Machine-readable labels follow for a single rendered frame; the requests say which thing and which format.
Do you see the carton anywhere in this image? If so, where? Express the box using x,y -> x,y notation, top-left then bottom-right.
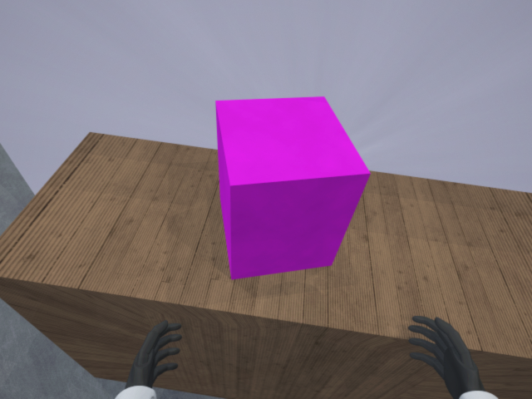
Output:
215,96 -> 371,280

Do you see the robot right hand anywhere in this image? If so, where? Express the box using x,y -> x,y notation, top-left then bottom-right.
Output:
408,316 -> 485,399

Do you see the pedestal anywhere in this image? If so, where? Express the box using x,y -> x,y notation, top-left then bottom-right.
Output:
0,132 -> 532,399

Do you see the robot left hand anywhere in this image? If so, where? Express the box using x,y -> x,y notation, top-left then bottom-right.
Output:
125,320 -> 182,389

